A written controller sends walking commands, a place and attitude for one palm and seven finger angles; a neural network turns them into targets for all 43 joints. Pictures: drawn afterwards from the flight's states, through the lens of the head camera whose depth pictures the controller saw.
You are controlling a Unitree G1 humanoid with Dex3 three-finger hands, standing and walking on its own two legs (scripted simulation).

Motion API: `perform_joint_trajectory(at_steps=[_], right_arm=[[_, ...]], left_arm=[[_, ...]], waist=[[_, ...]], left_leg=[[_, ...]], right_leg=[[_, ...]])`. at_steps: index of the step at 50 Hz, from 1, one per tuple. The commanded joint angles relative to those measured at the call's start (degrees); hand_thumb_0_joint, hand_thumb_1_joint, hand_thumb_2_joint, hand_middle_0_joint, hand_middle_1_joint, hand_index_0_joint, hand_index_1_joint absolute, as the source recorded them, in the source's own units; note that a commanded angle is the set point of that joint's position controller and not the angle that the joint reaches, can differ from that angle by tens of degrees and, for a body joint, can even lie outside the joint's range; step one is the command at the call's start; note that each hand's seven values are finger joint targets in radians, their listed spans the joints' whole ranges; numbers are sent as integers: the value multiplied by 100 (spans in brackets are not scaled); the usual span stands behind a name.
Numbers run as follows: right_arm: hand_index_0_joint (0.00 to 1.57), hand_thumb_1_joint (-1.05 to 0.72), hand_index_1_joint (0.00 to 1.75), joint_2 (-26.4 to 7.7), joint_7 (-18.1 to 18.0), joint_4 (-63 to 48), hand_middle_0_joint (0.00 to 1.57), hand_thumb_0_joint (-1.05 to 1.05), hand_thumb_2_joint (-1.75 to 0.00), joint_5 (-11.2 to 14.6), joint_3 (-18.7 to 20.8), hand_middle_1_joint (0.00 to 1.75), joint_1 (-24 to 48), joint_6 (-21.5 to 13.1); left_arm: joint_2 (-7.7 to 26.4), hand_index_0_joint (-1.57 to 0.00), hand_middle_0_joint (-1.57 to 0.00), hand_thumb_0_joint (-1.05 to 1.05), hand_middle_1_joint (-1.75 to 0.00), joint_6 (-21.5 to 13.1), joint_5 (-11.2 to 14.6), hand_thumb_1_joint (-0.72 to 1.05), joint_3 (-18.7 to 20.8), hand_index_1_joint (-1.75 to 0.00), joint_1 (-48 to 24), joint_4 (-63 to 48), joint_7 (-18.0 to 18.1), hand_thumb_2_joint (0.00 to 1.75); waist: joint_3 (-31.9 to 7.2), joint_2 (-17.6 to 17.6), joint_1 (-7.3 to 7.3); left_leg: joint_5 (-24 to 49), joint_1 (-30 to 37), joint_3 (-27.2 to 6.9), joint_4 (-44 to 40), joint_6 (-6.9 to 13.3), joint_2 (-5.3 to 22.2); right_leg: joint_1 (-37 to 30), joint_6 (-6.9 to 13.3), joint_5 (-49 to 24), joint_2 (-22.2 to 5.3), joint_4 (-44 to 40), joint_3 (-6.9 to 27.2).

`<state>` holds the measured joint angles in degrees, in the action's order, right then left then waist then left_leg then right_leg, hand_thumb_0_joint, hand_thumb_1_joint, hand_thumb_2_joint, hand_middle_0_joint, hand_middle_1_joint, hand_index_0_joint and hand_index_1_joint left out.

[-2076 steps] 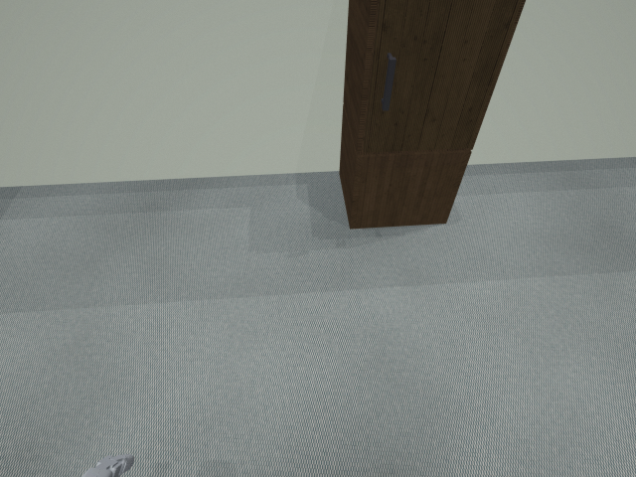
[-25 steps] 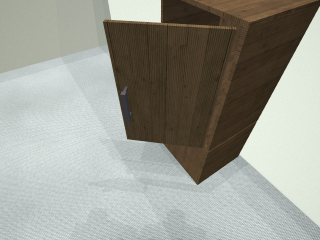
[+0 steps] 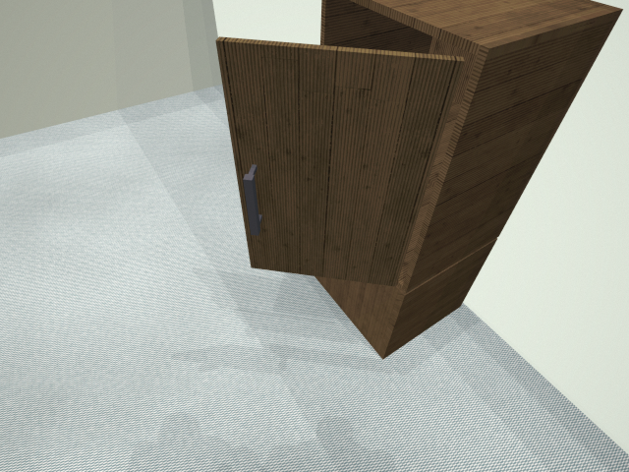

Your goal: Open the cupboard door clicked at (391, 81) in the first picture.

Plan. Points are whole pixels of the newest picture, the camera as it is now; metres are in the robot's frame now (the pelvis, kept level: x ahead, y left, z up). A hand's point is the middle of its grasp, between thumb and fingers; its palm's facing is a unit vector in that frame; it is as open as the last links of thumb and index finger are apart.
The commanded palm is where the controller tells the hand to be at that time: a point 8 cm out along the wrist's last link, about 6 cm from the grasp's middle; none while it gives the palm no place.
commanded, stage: come to a stop and stand still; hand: left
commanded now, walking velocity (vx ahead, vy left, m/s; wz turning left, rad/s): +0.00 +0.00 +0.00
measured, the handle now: (254, 201) +0.66 +0.16 -0.08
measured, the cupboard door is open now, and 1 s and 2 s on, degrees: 48 48 48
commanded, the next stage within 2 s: look again from close up in 0.02 s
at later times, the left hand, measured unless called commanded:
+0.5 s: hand out of the picture +0.04 +0.23 -0.17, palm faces -0.03 -0.96 -0.27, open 7.4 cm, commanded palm none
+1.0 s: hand out of the picture +0.02 +0.20 -0.18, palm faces -0.03 -0.98 -0.20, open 7.4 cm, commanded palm none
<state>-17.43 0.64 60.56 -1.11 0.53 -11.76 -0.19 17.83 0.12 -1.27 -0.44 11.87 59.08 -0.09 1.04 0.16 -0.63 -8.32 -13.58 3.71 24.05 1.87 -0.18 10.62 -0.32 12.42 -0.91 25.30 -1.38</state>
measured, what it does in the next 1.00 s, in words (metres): stands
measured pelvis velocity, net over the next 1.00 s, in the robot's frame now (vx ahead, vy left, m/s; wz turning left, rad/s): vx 0.04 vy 0.01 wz -0.05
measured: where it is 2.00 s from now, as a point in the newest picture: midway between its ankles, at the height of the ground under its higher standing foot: outside the picture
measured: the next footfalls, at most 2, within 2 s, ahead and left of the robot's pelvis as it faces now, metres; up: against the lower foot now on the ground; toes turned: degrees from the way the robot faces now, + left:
right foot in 1.70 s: +0.27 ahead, -0.09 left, +0.00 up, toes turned -10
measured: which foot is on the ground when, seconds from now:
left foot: down 0.00-1.00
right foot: down 0.00-1.00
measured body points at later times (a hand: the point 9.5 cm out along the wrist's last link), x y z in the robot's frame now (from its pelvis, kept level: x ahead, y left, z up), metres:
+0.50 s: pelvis +0.00 +0.02 +0.00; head +0.00 +0.02 +0.45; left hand +0.04 +0.28 -0.15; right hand +0.06 -0.26 -0.13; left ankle +0.05 +0.10 -0.74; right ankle +0.02 -0.12 -0.74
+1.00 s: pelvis +0.04 +0.01 +0.00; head +0.03 +0.01 +0.45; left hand +0.02 +0.25 -0.16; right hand +0.04 -0.23 -0.16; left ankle +0.06 +0.10 -0.74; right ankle +0.02 -0.12 -0.74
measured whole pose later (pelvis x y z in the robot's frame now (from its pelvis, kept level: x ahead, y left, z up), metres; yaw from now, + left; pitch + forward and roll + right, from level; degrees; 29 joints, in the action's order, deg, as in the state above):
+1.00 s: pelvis +0.04 +0.01 +0.00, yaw -3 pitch -2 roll +0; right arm -11.6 0.2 64.1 -1.0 0.6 -15.1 0.4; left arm 11.3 0.9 -1.8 0.1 19.8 63.3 -0.2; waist -0.1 0.7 0.8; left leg -13.7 -11.5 6.9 26.7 2.8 -0.5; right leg 9.9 -0.7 16.8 -1.5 28.4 1.8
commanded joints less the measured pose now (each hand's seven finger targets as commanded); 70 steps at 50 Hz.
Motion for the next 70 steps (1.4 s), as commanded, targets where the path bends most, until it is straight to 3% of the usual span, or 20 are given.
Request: perform_joint_trajectory(at_steps=[1, 9, 23, 36, 38, 39, 43, 45, 51, 54, 57, 60, 61, 62, 63, 64, 65, 66, 67, 70], right_arm=[[20, -90, 30, -1070, -72, -290, 20, 0, -90, 33, 222, 30, 290, -196], [20, -90, 30, -951, -92, -58, 20, 0, -90, 66, 207, 30, 250, -189], [20, -90, 30, -945, -92, 12, 20, 0, -90, 59, 239, 30, 353, -158], [20, -90, 30, -913, -99, 38, 20, 0, -90, 67, 217, 30, 364, -168], [20, -90, 30, -467, -93, 153, 20, 0, -90, 33, 114, 30, 114, -108], [20, -90, 30, -353, -87, 178, 20, 0, -90, 28, 94, 30, -16, -76], [20, -90, 30, -475, -89, 136, 20, 0, -90, 1, 161, 30, -124, -15], [20, -90, 30, -443, -92, 85, 20, 0, -90, 4, 180, 30, -154, -23], [20, -90, 30, -172, -120, -2, 20, 0, -90, 34, 206, 30, -399, -148], [20, -90, 30, 95, -128, -4, 20, 0, -90, 51, 165, 30, -491, -204], [20, -90, 30, 337, -131, -95, 20, 0, -90, 38, 136, 30, -329, -258], [20, -90, 30, 441, -145, -107, 20, 0, -90, 60, 145, 30, -391, -306], [20, -90, 30, 463, -160, -3, 20, 0, -90, 72, 152, 30, -721, -319], [20, -90, 30, 382, -184, 203, 20, 0, -90, 62, 168, 30, -1335, -344], [20, -90, 30, -40, -230, 466, 20, 0, -90, -7, 284, 30, -2104, -373], [20, -90, 30, -201, -267, 651, 20, 0, -90, -14, 297, 30, -2777, -347], [20, -90, 30, 100, -317, 739, 20, 0, -90, -31, 171, 30, -2765, -325], [20, -90, 30, 333, -330, 621, 20, 0, -90, -18, 88, 30, -2457, -346], [20, -90, 30, 392, -338, 471, 20, 0, -90, -28, 67, 30, -2179, -363], [20, -90, 30, 536, -407, 343, 20, 0, -90, 1, -10, 30, -1773, -418]], left_arm=[[990, -20, -20, 0, -30, -170, 28, 90, 193, -30, -89, -275, 104, 90], [872, -20, -20, 0, -30, -174, 24, 90, 154, -30, 74, -39, 139, 90], [759, -20, -20, 0, -30, -138, -12, 90, 150, -30, 179, 84, 142, 90], [759, -20, -20, 0, -30, -134, -10, 90, 157, -30, 179, 107, 144, 90], [273, -20, -20, 0, -30, -67, 4, 90, 62, -30, 431, 252, 149, 90], [193, -20, -20, 0, -30, -39, -4, 90, 48, -30, 556, 284, 150, 90], [150, -20, -20, 0, -30, 24, -43, 90, 120, -30, 717, 224, 82, 90], [112, -20, -20, 0, -30, 5, -53, 90, 148, -30, 850, 206, 56, 90], [14, -20, -20, 0, -30, -90, -20, 90, 253, -30, 1179, 153, 49, 90], [30, -20, -20, 0, -30, -150, -5, 90, 306, -30, 1468, 245, 93, 90], [92, -20, -20, 0, -30, -203, 8, 90, 401, -30, 1865, 361, 161, 90], [3, -20, -20, 0, -30, -234, -29, 90, 458, -30, 1915, 358, 214, 90], [-40, -20, -20, 0, -30, -220, -20, 90, 461, -30, 1702, 316, 217, 90], [-178, -20, -20, 0, -30, -187, -2, 90, 430, -30, 1423, 224, 196, 90], [-504, -20, -20, 0, -30, -179, 19, 90, 375, -30, 1247, 65, 162, 90], [-654, -20, -20, 0, -30, -218, -14, 90, 305, -30, 792, -149, 202, 90], [-492, -20, -20, 0, -30, -178, -43, 90, 362, -30, 619, -89, 247, 90], [-595, -20, -20, 0, -30, -179, -28, 90, 373, -30, 736, -32, 241, 90], [-749, -20, -20, 0, -30, -170, -24, 90, 354, -30, 798, 19, 215, 90], [-1010, -20, -20, 0, -30, -18, -8, 90, 328, -30, 987, 120, 172, 90]], waist=[[-76, 16, 44], [-77, 15, 42], [101, -61, 48], [35, -13, 68], [-23, -102, 38], [-19, -73, 49], [461, -165, 84], [647, -86, 124], [610, 233, 118], [487, 825, 170], [541, 1099, 275], [548, 838, 244], [479, 706, 33], [289, 270, -275], [45, -1113, -483], [249, -1850, -649], [567, -1144, -593], [639, -586, -368], [684, -151, -246], [641, -402, 50]], left_leg=[[-758, 80, -889, -739, 25, 718], [-308, 269, -853, -738, 23, 745], [-967, 186, -953, -1058, 3, 756], [-552, 310, -958, -1069, 5, 756], [-1111, 381, -867, -1078, -79, 733], [-1348, 380, -846, -1018, -74, 726], [-2622, 6, -946, -1171, 41, 877], [-2641, -177, -865, -1012, 89, 885], [-1890, -95, -379, -141, 66, 697], [-1401, -504, 57, 650, -11, 400], [-1441, -1223, 366, 1485, -122, 186], [-1603, -1166, 324, 1271, -97, 228], [-1242, -444, 310, 696, -61, 242], [-555, 791, 114, 107, 47, 328], [630, 1961, -1227, -217, 431, 1393], [2405, 2374, -2073, -637, 692, 2289], [3396, 2007, -1786, -556, 620, 2282], [3874, 1576, -1283, -491, 622, 2163], [4002, 1278, -972, -485, 624, 2001], [4670, 804, -283, -594, 171, 1534]], right_leg=[[205, 216, 397, -557, -677, 671], [102, 189, 10, -578, -723, 632], [130, 134, 176, -563, -756, 551], [-12, 108, -71, -596, -788, 504], [53, 58, 266, -546, -759, 488], [84, 75, 432, -516, -690, 474], [536, 152, 1256, -313, -338, 431], [593, 221, 1271, -283, -295, 542], [646, 484, 1070, -430, -302, 1114], [90, 684, 535, -732, -490, 1564], [-564, 1087, -572, -1310, -678, 2212], [-765, 1179, -1793, -1370, -339, 1984], [-342, 1040, -1910, -1213, 8, 1650], [461, 760, -1815, -711, 822, 1026], [1703, 387, -281, 37, 2321, 234], [2729, 204, 1978, 263, 3532, -173], [2845, 246, 1811, -13, 4096, 269], [2690, 242, 1492, -169, 4277, 298], [2506, 205, 1286, -248, 4319, 207], [2128, 68, 536, -170, 3943, 109]])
